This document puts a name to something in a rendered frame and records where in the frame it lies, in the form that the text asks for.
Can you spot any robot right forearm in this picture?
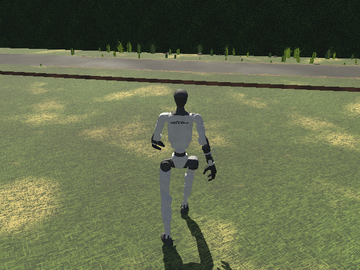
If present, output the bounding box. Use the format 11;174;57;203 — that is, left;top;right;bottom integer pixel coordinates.
202;136;214;166

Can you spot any right robot hand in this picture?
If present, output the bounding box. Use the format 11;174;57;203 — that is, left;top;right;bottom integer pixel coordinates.
203;164;217;181

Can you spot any left robot upper arm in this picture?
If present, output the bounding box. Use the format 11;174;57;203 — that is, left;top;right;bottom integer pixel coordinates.
153;112;169;141

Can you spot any robot right thigh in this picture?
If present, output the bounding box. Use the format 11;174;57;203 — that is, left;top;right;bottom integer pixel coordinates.
184;156;199;183

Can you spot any robot left shin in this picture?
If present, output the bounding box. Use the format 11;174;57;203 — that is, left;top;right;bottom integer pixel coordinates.
161;196;172;239

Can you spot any right robot upper arm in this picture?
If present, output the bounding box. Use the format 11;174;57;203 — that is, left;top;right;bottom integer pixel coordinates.
192;113;207;145

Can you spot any robot left forearm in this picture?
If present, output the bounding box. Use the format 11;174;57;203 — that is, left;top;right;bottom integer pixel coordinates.
151;133;158;145

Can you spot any left robot hand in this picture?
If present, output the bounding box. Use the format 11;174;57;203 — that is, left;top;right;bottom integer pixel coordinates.
152;141;165;150

